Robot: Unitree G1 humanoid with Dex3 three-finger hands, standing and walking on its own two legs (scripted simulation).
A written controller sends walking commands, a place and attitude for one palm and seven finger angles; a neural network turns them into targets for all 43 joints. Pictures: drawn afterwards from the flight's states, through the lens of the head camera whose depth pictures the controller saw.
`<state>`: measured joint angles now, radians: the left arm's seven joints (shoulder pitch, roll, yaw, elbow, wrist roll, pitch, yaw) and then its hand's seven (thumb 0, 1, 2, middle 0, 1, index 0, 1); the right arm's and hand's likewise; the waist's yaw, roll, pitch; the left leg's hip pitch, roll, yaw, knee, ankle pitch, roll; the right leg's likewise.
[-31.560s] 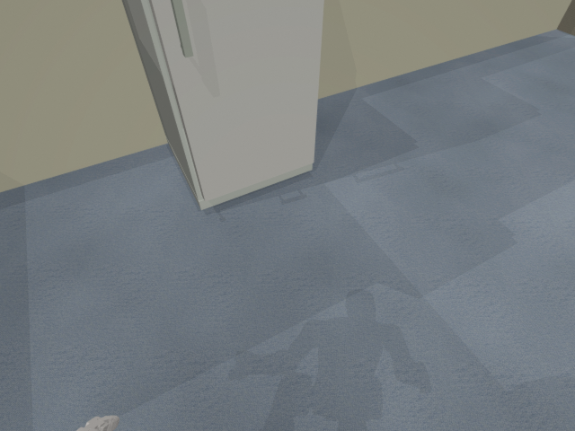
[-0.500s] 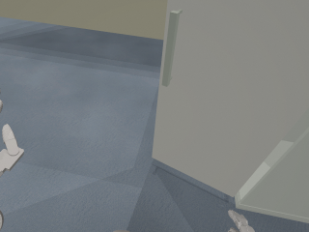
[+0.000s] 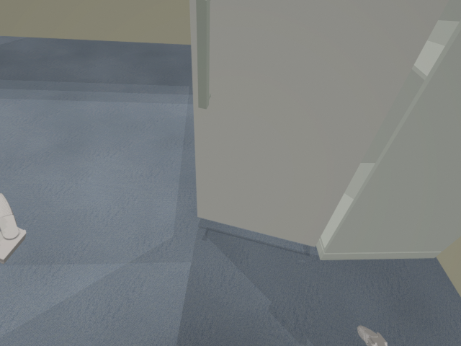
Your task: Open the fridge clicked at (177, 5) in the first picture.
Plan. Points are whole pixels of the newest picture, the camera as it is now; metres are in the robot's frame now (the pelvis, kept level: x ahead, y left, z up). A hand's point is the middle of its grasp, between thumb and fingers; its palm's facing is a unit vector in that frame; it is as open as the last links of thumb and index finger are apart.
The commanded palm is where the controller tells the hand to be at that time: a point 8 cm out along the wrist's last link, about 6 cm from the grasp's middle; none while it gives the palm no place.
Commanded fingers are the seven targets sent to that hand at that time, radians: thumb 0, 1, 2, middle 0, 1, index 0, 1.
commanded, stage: stop stepping back and stand still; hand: left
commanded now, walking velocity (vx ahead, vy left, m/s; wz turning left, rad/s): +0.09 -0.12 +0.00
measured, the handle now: (206, 56) +0.80 +0.12 +0.15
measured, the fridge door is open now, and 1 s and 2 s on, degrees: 73 73 73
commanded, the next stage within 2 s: let the arm hang, fingers relaxed in 0.20 s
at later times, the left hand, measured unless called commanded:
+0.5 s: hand (101, 329) +0.18 +0.24 -0.10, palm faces +0.06 -0.93 -0.35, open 7.4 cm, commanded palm none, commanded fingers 0.00 0.90 0.90 -0.20 -0.30 -0.20 -0.30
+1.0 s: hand out of the picture +0.02 +0.24 -0.16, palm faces -0.04 -0.96 -0.27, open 7.3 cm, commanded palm none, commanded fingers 0.00 0.90 0.90 -0.20 -0.30 -0.20 -0.30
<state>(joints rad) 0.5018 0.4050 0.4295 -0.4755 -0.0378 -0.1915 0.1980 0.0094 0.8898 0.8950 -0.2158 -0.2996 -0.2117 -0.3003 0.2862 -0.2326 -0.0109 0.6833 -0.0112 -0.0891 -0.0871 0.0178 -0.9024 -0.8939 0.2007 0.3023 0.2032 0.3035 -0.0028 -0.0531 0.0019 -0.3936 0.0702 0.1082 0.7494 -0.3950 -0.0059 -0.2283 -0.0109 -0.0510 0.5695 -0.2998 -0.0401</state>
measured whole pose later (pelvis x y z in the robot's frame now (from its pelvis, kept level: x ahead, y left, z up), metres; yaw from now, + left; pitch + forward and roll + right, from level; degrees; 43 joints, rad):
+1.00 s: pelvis +0.02 +0.03 +0.01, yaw +0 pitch -1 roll +0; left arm 0.22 0.23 -0.01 1.17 0.02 -0.01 0.03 0.00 0.92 0.89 -0.20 -0.30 -0.20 -0.30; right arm 0.22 -0.19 0.00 1.14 -0.02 0.01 -0.01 0.01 -0.91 -0.89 0.20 0.30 0.20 0.30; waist 0.00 0.02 0.07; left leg -0.19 0.02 0.12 0.38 -0.18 0.03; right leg -0.14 -0.02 -0.07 0.36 -0.21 0.00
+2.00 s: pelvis +0.04 +0.04 +0.01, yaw -1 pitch +0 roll +0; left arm 0.19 0.20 -0.01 1.16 0.02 -0.02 0.03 0.00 0.91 0.90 -0.20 -0.30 -0.20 -0.30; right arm 0.18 -0.19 -0.01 1.15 -0.02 -0.01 -0.02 0.01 -0.91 -0.89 0.20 0.30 0.20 0.30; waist -0.01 -0.01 0.06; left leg -0.14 -0.01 0.15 0.35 -0.20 0.05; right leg -0.12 -0.04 -0.05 0.35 -0.23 0.02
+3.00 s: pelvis +0.05 +0.03 +0.02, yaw -1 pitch +0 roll +0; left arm 0.10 0.33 -0.01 1.14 0.02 -0.03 0.01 0.00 0.91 0.89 -0.21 -0.30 -0.20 -0.30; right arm 0.10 -0.31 -0.01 1.14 -0.02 -0.01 0.00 0.01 -0.91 -0.89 0.20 0.30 0.20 0.30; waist -0.01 -0.01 0.05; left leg -0.09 0.01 0.14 0.27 -0.17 0.02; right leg -0.06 -0.02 -0.05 0.27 -0.20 0.00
